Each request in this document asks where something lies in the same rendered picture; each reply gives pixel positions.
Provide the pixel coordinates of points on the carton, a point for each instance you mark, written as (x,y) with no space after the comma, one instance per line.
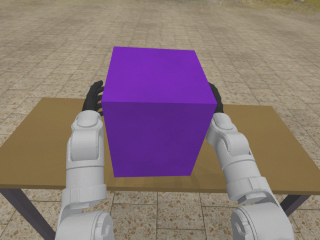
(157,106)

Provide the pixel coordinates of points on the robot right forearm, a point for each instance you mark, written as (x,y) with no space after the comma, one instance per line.
(244,181)

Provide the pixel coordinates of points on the right robot hand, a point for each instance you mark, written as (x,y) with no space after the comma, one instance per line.
(219,107)

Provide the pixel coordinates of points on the left robot hand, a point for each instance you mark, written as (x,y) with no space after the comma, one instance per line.
(92,98)

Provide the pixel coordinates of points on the robot right upper arm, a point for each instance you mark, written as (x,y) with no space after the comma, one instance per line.
(263,221)

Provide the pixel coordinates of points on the robot left upper arm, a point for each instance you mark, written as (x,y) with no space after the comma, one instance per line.
(93,225)

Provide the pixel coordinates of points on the table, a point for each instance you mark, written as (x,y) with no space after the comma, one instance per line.
(34,157)

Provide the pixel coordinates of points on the robot left forearm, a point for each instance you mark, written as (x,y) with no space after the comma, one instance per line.
(84,164)

